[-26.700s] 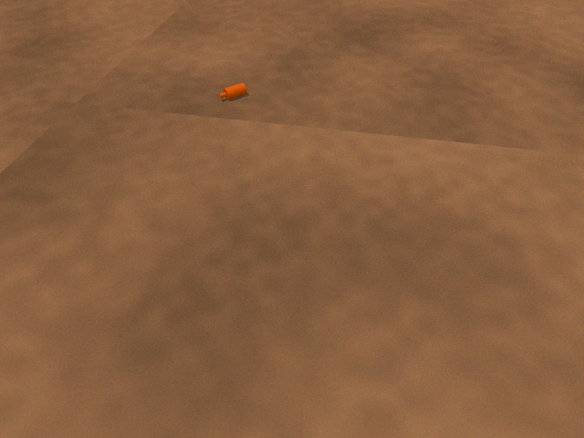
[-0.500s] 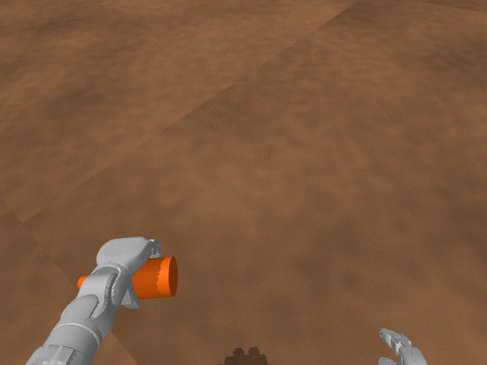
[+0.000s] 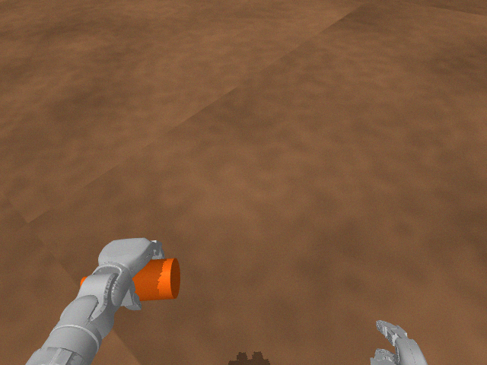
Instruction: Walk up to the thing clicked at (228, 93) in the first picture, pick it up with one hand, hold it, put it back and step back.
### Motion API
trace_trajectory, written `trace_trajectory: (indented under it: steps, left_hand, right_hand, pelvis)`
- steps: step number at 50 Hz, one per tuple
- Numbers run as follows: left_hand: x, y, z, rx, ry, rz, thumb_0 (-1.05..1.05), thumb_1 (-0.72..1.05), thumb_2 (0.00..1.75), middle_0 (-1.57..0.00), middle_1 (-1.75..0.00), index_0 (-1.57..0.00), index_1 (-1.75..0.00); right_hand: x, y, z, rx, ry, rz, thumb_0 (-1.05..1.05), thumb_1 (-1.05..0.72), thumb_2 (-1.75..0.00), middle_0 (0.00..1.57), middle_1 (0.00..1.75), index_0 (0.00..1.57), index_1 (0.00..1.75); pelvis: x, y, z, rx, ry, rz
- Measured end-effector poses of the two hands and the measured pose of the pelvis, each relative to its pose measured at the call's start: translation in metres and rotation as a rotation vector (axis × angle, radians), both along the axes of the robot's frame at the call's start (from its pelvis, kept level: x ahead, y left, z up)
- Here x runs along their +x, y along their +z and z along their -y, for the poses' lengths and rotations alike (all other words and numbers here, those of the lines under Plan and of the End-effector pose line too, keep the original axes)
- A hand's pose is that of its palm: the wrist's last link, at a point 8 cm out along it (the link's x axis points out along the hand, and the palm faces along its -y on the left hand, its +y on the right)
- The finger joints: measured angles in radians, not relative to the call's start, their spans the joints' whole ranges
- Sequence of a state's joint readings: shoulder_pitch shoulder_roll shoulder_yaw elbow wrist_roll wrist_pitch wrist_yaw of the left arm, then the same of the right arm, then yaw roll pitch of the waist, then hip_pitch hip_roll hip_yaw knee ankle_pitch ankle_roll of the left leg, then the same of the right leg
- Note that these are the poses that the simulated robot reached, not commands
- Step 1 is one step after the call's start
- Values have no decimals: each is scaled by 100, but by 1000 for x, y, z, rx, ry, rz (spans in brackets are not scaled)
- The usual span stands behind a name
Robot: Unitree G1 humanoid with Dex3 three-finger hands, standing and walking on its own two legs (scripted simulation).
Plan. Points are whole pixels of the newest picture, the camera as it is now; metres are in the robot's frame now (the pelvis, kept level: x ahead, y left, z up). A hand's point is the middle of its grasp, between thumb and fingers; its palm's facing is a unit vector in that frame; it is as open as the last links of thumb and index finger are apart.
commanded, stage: hold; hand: left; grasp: from above
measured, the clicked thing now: (129, 281) +0.29 +0.24 -0.07
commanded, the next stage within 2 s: crouch in 0.26 s
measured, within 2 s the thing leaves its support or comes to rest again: neither
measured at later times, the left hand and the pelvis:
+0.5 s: hand (136, 279) +0.29 +0.22 -0.05, palm faces -0.47 -0.05 -0.88, open 10.3 cm; pelvis +0.00 +0.00 +0.00, yaw +0 degrees
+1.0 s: hand (161, 290) +0.34 +0.23 -0.23, palm faces -0.43 +0.04 -0.90, open 10.3 cm; pelvis -0.03 +0.00 -0.11, yaw +0 degrees
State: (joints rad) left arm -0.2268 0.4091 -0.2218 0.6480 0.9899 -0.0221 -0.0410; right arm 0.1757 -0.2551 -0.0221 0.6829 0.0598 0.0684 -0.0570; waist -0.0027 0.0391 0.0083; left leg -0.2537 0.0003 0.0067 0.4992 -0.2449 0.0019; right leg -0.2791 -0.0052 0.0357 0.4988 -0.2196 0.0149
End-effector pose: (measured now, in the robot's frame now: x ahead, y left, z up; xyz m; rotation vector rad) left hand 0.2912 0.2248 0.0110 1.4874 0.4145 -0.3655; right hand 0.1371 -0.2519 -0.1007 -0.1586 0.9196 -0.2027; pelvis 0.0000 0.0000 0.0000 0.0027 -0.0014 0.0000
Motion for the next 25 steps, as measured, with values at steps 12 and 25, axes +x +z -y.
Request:
trace_trajectory:
  steps: [12,25]
  left_hand:
    - [-1,-1,0,2,1,16,-1,-5,55,-68,-56,-68,-56]
    - [1,-4,2,-1,-2,5,-1,-6,56,-67,-57,-68,-57]
  right_hand:
    - [-6,-2,2,-4,-5,-20,1,-90,-89,20,30,20,30]
    - [-5,-2,1,1,-13,-19,1,-90,-90,20,30,20,30]
  pelvis:
    - [-1,0,1,0,1,-1]
    - [1,0,0,0,-1,-5]
